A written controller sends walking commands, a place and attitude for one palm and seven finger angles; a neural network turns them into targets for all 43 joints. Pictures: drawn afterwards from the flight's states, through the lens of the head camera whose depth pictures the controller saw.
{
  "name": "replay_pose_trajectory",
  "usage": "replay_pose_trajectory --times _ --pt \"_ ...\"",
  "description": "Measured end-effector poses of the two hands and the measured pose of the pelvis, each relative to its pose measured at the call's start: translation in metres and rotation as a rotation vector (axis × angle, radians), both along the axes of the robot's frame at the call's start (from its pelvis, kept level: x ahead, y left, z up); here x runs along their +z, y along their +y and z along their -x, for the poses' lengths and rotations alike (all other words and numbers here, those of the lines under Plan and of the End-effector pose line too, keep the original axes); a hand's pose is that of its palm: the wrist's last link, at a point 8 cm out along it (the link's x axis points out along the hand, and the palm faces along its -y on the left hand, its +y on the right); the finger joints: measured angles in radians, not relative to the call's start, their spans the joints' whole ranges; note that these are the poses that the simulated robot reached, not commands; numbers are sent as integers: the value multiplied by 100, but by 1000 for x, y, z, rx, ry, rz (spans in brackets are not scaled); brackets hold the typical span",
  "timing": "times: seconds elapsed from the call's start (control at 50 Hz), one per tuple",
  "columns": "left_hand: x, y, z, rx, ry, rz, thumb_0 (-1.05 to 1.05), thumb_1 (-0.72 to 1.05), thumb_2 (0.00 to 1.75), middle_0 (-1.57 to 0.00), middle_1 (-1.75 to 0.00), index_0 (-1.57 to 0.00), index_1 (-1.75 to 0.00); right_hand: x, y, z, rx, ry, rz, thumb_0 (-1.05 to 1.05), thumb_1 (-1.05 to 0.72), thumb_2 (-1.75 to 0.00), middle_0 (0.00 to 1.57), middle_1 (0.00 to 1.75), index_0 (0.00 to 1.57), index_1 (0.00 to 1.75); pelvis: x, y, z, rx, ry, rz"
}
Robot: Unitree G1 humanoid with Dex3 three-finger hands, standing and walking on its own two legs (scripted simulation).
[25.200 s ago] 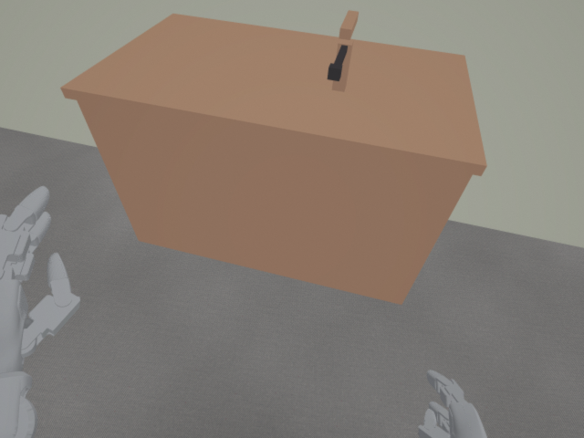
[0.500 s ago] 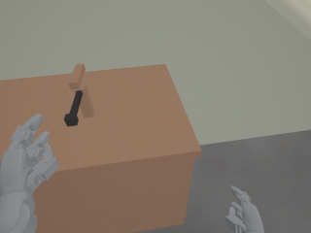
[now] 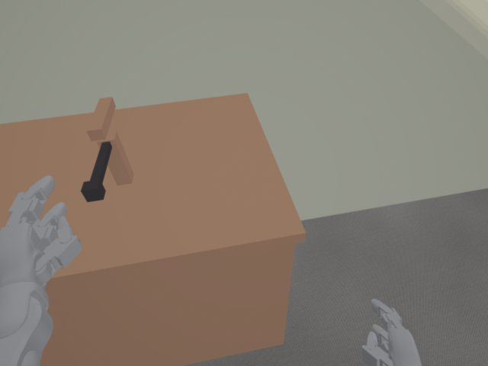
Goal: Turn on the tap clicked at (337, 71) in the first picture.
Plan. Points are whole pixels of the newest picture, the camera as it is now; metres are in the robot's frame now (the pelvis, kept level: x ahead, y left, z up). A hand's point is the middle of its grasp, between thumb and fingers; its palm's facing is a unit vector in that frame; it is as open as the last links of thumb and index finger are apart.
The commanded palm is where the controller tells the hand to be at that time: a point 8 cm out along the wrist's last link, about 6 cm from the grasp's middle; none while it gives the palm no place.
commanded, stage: reach beside the lever's end, fingers flat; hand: left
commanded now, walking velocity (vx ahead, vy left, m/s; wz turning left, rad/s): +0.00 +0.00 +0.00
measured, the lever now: (93, 190) +0.35 +0.32 +0.12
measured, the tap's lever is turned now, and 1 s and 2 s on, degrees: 0 0 0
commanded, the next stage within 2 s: push the lever round in 1.70 s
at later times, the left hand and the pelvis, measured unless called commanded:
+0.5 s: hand (62, 233) +0.24 +0.29 +0.15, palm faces +0.52 -0.85 -0.11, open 7.6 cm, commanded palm +0.20 +0.34 +0.15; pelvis +0.00 +0.01 +0.00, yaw +0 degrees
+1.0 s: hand (62, 218) +0.28 +0.33 +0.13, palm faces +0.52 -0.85 -0.09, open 7.8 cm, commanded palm +0.24 +0.37 +0.13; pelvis -0.01 +0.02 +0.00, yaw +0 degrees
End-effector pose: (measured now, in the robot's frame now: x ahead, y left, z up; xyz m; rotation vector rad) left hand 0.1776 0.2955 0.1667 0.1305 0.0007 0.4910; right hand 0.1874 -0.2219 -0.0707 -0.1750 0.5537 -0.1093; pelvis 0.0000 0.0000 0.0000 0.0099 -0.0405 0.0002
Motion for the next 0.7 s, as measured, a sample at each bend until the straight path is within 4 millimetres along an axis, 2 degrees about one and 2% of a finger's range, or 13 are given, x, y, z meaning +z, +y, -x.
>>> replay_pose_trajectory --times 0.18,0.4,0.7 --pt "-2 9 -4 36 -17 -8 2 89 90 -19 -28 -20 -29 -1 1 -1 2 13 6 1 -90 -90 20 30 20 30 0 4 -4 -1 7 -2" --pt "-9 23 -12 38 -2 8 2 89 90 -18 -26 -19 -26 0 8 0 3 23 12 1 -90 -90 20 30 20 30 1 7 -1 3 7 1" --pt "-16 48 -34 43 5 27 2 89 90 -17 -22 -18 -22 -4 6 18 -22 65 32 1 -90 -90 20 30 20 30 2 14 8 0 12 10"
